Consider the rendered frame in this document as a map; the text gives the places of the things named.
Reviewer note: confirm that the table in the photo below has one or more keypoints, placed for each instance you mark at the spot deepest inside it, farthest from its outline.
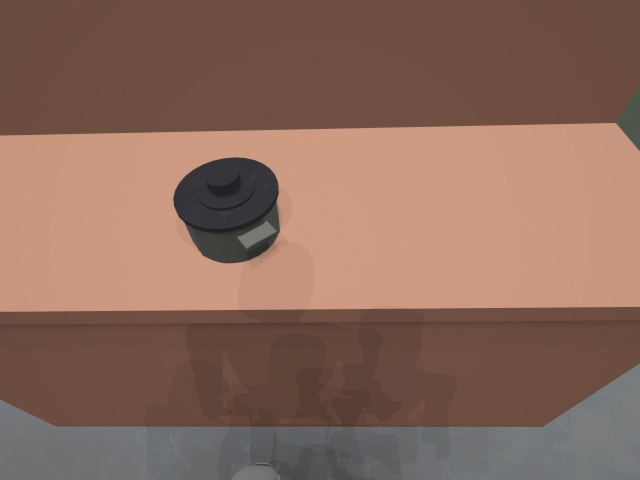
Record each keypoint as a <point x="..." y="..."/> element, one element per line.
<point x="459" y="212"/>

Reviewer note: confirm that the pot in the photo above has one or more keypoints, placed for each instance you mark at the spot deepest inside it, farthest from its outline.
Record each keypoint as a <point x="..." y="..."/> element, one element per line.
<point x="239" y="245"/>

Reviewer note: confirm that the knob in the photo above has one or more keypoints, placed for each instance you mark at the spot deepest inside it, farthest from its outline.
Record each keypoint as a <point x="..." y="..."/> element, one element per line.
<point x="223" y="179"/>

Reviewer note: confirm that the lid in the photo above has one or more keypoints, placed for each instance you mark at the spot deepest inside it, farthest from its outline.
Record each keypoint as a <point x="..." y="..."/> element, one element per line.
<point x="197" y="207"/>

